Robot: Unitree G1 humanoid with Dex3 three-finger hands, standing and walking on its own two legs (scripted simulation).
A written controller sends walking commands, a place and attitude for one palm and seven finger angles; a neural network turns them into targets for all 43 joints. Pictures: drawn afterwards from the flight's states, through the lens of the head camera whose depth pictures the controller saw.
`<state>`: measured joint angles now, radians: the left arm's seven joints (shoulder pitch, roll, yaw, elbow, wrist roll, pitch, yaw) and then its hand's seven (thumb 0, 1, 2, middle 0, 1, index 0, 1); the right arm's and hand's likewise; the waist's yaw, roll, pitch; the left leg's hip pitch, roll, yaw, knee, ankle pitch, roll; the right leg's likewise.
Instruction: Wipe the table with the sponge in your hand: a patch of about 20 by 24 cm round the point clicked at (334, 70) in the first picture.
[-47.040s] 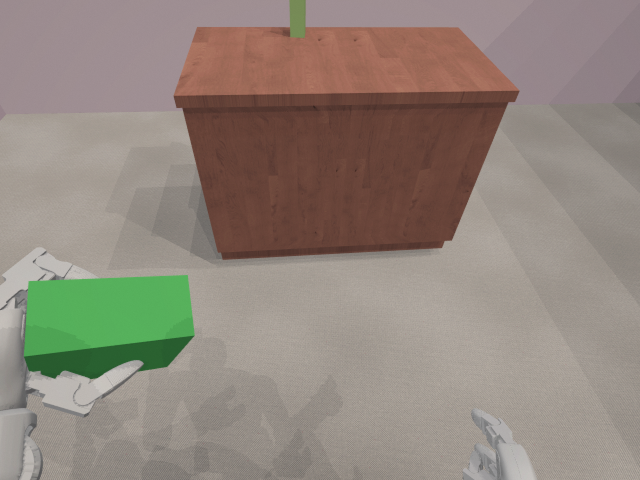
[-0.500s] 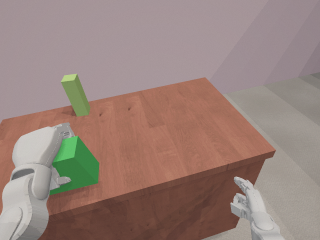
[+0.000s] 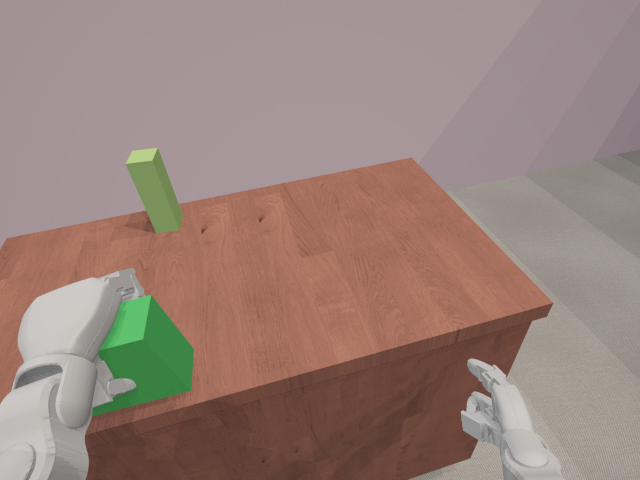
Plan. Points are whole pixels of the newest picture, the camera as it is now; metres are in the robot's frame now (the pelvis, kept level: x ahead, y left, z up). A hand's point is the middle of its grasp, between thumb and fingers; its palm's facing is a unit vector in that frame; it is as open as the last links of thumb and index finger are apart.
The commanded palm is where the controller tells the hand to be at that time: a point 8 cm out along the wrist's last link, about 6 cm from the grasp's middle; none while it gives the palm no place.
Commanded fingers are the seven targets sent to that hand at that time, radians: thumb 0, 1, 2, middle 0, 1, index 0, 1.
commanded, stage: bring the sponge back beside the body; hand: left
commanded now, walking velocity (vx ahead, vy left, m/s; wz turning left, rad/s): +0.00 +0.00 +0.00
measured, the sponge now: (127, 366) +0.19 +0.28 +0.08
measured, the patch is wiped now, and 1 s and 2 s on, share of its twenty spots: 1.00 1.00 1.00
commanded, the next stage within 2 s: step back with the hand held close in 0.34 s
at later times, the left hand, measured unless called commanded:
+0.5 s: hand (113, 339) +0.19 +0.28 +0.13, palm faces +0.19 -0.30 -0.93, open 10.1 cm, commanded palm +0.15 +0.28 +0.20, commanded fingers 0.00 0.10 1.30 -1.20 -1.60 -1.20 -1.60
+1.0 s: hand (101, 319) +0.19 +0.28 +0.17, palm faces +0.38 -0.80 -0.46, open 10.1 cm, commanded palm +0.14 +0.31 +0.20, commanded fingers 0.00 0.10 1.30 -1.20 -1.60 -1.20 -1.60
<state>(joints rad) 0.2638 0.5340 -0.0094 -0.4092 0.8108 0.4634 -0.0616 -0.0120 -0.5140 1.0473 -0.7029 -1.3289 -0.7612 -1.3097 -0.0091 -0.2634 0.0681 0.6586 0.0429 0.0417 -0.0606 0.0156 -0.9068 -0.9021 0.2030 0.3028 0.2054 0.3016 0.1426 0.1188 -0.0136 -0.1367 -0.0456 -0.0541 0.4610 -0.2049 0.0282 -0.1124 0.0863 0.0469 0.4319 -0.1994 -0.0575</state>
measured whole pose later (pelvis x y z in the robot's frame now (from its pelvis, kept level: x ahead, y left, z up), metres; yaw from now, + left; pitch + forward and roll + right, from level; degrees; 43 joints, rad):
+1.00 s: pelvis -0.02 +0.03 -0.01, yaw +1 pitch +1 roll -2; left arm 0.48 0.42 0.40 -0.57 -0.02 -0.11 0.11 -0.01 -0.52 1.05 -0.71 -1.34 -0.76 -1.32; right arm 0.28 -0.24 0.01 0.60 -0.01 -0.06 -0.07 0.02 -0.91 -0.90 0.20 0.30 0.21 0.30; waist -0.02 0.01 -0.03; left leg -0.41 -0.06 -0.05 0.62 -0.23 0.07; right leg -0.36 0.07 0.03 0.56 -0.22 -0.01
